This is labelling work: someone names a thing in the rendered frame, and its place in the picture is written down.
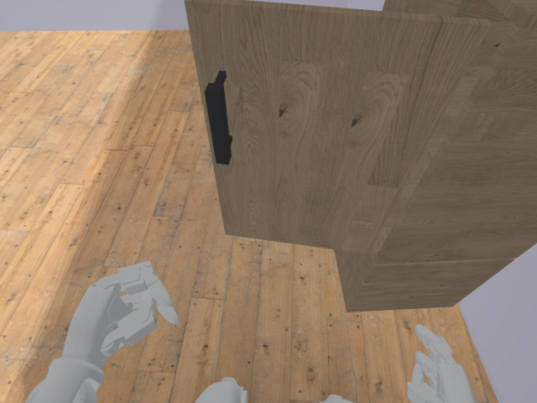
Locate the robot left thigh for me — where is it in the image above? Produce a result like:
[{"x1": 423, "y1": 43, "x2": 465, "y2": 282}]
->
[{"x1": 195, "y1": 382, "x2": 248, "y2": 403}]

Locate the robot left hand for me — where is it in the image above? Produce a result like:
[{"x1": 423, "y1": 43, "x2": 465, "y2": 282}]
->
[{"x1": 62, "y1": 261, "x2": 180, "y2": 369}]

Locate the cupboard door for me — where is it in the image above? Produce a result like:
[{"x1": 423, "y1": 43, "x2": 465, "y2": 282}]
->
[{"x1": 185, "y1": 0, "x2": 491, "y2": 254}]

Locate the robot right hand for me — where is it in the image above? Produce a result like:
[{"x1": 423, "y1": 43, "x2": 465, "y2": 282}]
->
[{"x1": 407, "y1": 324, "x2": 476, "y2": 403}]

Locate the handle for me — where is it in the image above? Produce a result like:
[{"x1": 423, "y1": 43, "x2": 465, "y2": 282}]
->
[{"x1": 205, "y1": 71, "x2": 232, "y2": 165}]

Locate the robot left forearm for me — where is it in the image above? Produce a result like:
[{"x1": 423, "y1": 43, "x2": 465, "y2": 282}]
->
[{"x1": 25, "y1": 357, "x2": 105, "y2": 403}]

